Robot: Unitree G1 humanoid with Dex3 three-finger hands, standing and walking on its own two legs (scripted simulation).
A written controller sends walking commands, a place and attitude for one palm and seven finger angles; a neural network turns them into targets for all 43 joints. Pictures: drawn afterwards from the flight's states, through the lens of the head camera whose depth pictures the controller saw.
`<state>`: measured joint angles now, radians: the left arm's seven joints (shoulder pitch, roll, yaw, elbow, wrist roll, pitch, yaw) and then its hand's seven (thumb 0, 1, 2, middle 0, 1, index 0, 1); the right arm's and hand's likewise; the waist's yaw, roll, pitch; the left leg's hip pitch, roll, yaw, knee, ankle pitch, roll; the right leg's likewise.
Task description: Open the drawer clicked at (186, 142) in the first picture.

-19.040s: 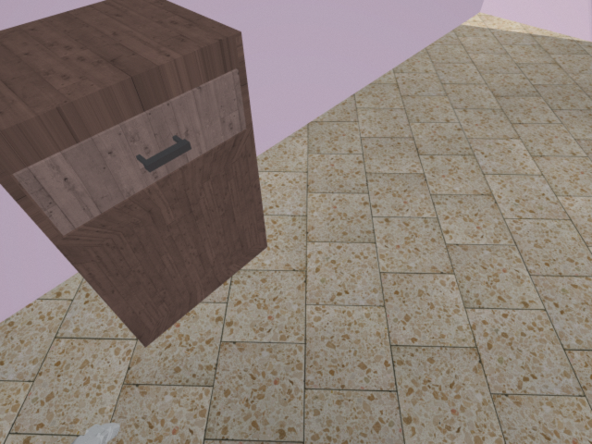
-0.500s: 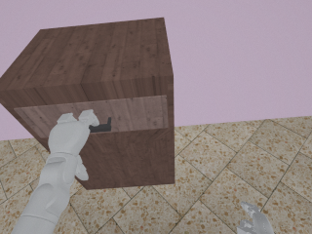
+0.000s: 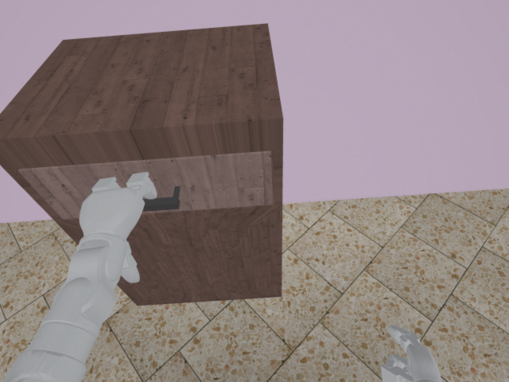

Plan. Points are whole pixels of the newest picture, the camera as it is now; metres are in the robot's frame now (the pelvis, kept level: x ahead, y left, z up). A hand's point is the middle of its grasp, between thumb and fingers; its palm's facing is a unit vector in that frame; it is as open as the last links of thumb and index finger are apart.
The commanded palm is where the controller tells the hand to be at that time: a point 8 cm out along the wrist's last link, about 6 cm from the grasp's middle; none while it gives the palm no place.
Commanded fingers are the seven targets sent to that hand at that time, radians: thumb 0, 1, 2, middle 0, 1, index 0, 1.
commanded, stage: move the hooked fingers above the handle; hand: left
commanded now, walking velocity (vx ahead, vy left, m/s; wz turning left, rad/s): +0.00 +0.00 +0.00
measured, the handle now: (154, 198) +0.49 +0.29 -0.06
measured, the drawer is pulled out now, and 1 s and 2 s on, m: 0.00 0.00 0.00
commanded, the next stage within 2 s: lower the fingers behind the handle in 1.98 s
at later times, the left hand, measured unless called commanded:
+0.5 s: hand (133, 216) +0.37 +0.27 +0.03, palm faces -0.02 -0.04 -1.00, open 13.9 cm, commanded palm +0.35 +0.27 +0.09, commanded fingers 0.00 -0.50 0.30 -0.30 -1.20 -0.30 -1.20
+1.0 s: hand (140, 206) +0.41 +0.28 +0.01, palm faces -0.06 -0.02 -1.00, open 13.9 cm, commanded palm +0.40 +0.28 +0.07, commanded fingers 0.00 -0.50 0.30 -0.30 -1.20 -0.30 -1.20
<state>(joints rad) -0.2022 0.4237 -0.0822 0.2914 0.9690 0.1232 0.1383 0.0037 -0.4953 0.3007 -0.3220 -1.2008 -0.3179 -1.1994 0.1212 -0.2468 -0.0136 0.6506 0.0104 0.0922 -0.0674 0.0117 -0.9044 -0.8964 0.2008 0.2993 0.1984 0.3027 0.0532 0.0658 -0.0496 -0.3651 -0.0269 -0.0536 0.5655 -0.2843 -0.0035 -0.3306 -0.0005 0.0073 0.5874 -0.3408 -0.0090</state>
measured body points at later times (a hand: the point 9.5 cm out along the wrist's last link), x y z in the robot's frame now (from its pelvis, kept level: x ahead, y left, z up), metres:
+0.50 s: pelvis +0.01 +0.02 -0.01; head +0.05 -0.01 +0.44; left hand +0.37 +0.27 +0.08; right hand +0.12 -0.24 -0.14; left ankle +0.00 +0.13 -0.73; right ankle -0.03 -0.11 -0.73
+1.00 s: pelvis +0.01 +0.01 -0.02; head +0.07 -0.01 +0.43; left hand +0.41 +0.28 +0.06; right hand +0.08 -0.26 -0.15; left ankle +0.00 +0.13 -0.73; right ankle -0.03 -0.11 -0.73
